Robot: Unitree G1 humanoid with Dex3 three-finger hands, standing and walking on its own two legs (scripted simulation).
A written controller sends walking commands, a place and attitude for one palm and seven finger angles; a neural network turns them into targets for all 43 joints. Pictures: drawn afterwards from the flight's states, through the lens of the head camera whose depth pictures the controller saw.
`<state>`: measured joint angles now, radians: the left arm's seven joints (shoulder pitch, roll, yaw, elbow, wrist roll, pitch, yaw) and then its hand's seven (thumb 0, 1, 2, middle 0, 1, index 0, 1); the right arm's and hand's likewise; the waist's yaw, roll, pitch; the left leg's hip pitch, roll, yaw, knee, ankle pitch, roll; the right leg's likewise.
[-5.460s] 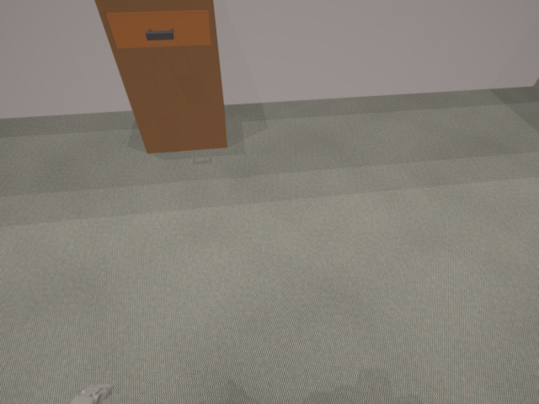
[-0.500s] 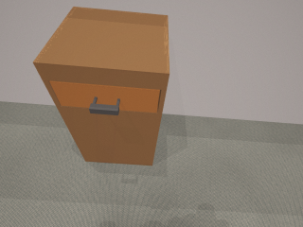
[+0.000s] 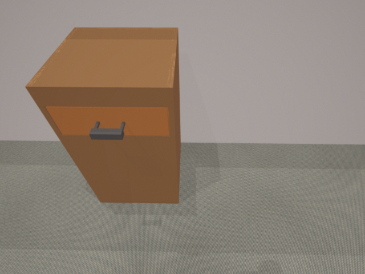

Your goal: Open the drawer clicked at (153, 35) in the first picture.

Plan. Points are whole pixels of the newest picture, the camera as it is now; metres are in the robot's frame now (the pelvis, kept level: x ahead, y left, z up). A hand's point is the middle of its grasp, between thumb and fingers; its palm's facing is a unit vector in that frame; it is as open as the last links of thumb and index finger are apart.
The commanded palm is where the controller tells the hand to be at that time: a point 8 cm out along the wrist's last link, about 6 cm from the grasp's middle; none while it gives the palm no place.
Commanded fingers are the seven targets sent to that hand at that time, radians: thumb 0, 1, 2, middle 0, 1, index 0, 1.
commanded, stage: come to a stop and stand still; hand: left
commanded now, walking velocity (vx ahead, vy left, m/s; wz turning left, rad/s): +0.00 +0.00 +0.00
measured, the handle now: (108, 129) +0.59 +0.29 -0.09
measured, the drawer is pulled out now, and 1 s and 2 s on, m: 0.00 0.00 0.00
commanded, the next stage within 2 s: look again from close up in 0.18 s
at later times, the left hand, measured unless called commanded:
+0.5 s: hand out of the picture +0.01 +0.20 -0.18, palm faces +0.03 -0.99 -0.17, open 7.4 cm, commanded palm none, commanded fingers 0.00 0.90 0.90 -0.20 -0.30 -0.20 -0.30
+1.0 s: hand out of the picture +0.00 +0.24 -0.18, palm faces -0.02 -0.98 -0.18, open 7.4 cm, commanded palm none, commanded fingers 0.00 0.90 0.90 -0.20 -0.30 -0.20 -0.30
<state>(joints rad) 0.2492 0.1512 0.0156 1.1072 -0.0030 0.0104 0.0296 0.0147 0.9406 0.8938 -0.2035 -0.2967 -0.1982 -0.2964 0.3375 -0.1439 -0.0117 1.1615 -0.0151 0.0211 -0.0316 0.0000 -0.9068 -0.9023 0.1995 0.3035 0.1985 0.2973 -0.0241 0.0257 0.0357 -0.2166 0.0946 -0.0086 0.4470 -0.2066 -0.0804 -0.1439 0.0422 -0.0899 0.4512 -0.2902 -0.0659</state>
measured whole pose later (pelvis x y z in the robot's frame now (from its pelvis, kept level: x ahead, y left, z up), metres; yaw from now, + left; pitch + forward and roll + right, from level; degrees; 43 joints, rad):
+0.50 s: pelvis +0.01 +0.04 -0.01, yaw +0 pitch -1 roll -1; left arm 0.33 0.12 -0.01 1.09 0.02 -0.02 0.05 0.01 0.90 0.89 -0.20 -0.30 -0.20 -0.30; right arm 0.27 -0.17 -0.02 1.04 -0.01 -0.02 -0.03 0.01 -0.94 -0.90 0.20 0.30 0.20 0.30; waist 0.00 0.01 0.00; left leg -0.24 0.03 0.03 0.58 -0.33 0.01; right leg -0.17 0.01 -0.07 0.51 -0.33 -0.01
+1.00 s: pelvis +0.01 +0.06 +0.00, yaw -2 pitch +0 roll +0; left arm 0.33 0.16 -0.01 1.11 0.02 0.00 0.02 0.01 0.90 0.89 -0.20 -0.30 -0.19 -0.30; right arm 0.35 -0.14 0.02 1.10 -0.01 -0.01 -0.02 0.00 -0.91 -0.90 0.20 0.30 0.20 0.30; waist 0.00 -0.01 0.01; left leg -0.20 -0.04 0.08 0.48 -0.28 0.06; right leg -0.17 -0.05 -0.03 0.51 -0.33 0.01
